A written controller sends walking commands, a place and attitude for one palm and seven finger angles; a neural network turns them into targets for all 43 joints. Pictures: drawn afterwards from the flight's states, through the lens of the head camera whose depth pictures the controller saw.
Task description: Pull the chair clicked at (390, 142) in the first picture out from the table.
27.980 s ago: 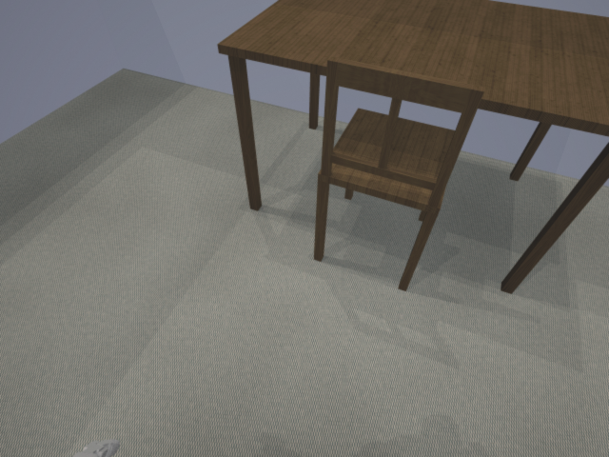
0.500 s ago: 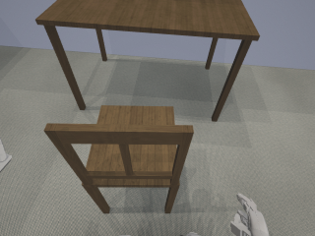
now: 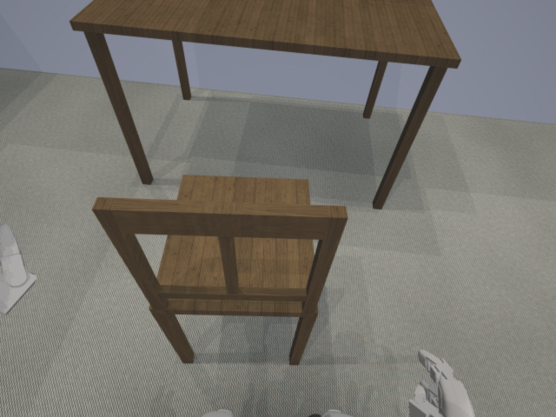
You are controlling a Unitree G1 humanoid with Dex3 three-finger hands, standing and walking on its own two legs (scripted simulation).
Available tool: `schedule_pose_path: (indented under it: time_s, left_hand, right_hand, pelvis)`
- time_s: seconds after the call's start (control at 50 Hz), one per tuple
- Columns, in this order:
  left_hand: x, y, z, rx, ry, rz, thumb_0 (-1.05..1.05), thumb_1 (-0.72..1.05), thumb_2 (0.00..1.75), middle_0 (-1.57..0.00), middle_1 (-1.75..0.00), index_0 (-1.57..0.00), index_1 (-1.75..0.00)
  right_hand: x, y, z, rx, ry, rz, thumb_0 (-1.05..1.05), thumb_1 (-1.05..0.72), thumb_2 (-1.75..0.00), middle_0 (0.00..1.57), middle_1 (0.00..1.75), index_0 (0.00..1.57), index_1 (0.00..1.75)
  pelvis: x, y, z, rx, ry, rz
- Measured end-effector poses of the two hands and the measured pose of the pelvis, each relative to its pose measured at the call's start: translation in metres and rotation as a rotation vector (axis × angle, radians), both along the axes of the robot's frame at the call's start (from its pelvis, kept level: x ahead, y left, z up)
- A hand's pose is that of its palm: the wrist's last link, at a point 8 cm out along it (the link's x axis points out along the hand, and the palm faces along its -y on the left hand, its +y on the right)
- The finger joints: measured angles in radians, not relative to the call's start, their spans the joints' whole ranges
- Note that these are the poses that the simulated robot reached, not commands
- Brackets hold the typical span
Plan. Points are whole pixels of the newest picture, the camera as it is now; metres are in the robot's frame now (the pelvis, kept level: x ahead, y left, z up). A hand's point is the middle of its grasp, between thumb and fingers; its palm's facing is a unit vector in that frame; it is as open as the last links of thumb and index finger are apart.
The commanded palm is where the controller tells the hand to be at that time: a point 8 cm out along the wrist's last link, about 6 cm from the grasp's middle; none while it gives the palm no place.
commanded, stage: step back with the hand held close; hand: left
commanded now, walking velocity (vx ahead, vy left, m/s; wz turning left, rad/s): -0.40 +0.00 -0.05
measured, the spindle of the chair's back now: (229, 264) +0.39 +0.11 -0.09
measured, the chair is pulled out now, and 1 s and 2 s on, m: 0.60 0.60 0.60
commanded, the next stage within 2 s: stop stepping back and stand still in 0.44 s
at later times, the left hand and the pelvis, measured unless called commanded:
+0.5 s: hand (11, 376) +0.13 +0.22 +0.19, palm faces +0.28 -0.79 -0.54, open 7.4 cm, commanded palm +0.07 +0.27 +0.20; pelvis -0.09 -0.02 +0.01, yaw -4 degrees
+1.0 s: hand out of the picture +0.01 +0.23 +0.18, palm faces +0.41 -0.82 -0.39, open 7.4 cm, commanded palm -0.05 +0.26 +0.20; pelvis -0.21 -0.03 +0.01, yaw -4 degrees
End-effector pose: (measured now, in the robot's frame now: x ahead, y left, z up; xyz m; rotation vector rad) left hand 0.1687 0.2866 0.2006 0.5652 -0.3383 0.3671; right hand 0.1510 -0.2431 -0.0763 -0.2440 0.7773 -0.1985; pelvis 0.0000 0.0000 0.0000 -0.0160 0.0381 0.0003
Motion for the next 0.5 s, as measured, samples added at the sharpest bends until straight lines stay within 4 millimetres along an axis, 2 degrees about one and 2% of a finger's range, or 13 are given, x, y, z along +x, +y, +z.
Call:
schedule_pose_path:
  time_s: [0.12,0.18,0.24,0.3,0.4,0.44,0.5]
  left_hand:
    - [-0.017,0.023,0.003,0.048,0.039,0.024,0.01,0.89,0.90,-0.21,-0.30,-0.22,-0.30]
    - [-0.025,0.024,0.006,0.018,0.022,0.037,0.01,0.89,0.90,-0.21,-0.30,-0.22,-0.30]
    - [-0.031,0.014,0.006,-0.007,0.006,0.017,0.01,0.89,0.90,-0.21,-0.30,-0.21,-0.30]
    - [-0.033,-0.006,0.004,-0.011,0.010,-0.034,0.01,0.89,0.90,-0.21,-0.30,-0.21,-0.30]
    - [-0.051,-0.037,0.010,0.029,0.046,-0.147,0.01,0.89,0.90,-0.21,-0.30,-0.21,-0.30]
    - [-0.060,-0.038,0.012,0.049,0.067,-0.157,0.01,0.89,0.90,-0.21,-0.30,-0.22,-0.30]
    - [-0.074,-0.027,0.011,0.070,0.091,-0.123,0.01,0.89,0.90,-0.21,-0.30,-0.22,-0.30]
  right_hand:
    - [-0.014,0.009,0.013,-0.013,-0.030,-0.023,0.01,-0.90,-0.89,0.20,0.30,0.21,0.30]
    - [-0.020,0.014,0.017,0.003,-0.047,-0.002,0.01,-0.90,-0.89,0.20,0.30,0.21,0.30]
    - [-0.026,0.016,0.016,0.020,-0.056,0.038,0.01,-0.90,-0.89,0.20,0.30,0.21,0.30]
    - [-0.034,0.012,0.010,0.040,-0.066,0.064,0.01,-0.90,-0.89,0.20,0.30,0.21,0.30]
    - [-0.060,-0.004,0.010,0.064,-0.066,0.023,0.01,-0.90,-0.89,0.20,0.30,0.21,0.30]
    - [-0.074,-0.014,0.013,0.051,-0.053,-0.023,0.01,-0.90,-0.89,0.20,0.30,0.21,0.30]
    - [-0.094,-0.025,0.018,0.012,-0.038,-0.074,0.01,-0.90,-0.89,0.20,0.30,0.21,0.30]
  pelvis:
    - [-0.011,0.007,0.006,-0.032,-0.005,-0.003]
    - [-0.016,0.005,0.010,-0.042,0.004,-0.014]
    - [-0.026,-0.001,0.011,-0.034,0.010,-0.042]
    - [-0.044,-0.010,0.009,-0.037,0.009,-0.066]
    - [-0.071,-0.020,0.010,-0.042,0.003,-0.064]
    - [-0.076,-0.020,0.013,-0.016,0.014,-0.068]
    - [-0.086,-0.017,0.014,-0.001,0.020,-0.064]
